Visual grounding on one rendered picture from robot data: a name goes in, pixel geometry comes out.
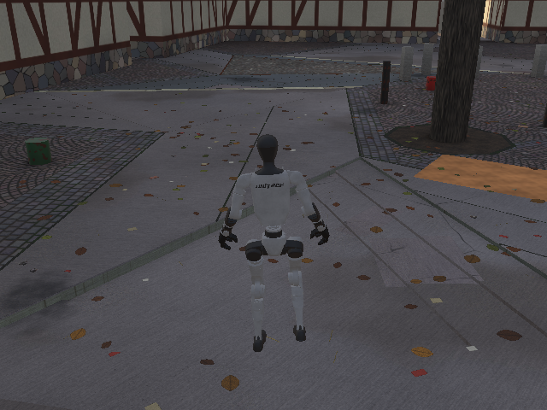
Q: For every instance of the left robot hand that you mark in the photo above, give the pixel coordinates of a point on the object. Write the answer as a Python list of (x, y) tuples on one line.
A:
[(229, 238)]

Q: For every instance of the robot right upper arm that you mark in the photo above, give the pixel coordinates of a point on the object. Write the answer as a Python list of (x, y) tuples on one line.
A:
[(302, 190)]

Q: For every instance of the robot left upper arm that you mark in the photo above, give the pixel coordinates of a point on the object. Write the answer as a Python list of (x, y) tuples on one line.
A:
[(243, 182)]

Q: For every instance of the robot head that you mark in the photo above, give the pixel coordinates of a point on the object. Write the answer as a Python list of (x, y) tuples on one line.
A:
[(267, 146)]

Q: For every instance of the right robot hand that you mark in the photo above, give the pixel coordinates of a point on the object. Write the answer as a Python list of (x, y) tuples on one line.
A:
[(317, 233)]

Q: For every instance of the left robot thigh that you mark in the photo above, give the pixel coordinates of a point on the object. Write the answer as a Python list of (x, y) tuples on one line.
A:
[(253, 251)]

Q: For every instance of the right robot forearm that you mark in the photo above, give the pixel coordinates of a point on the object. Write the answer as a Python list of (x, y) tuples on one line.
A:
[(317, 220)]

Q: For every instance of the left robot forearm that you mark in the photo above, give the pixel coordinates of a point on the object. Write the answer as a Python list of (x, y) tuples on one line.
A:
[(228, 224)]

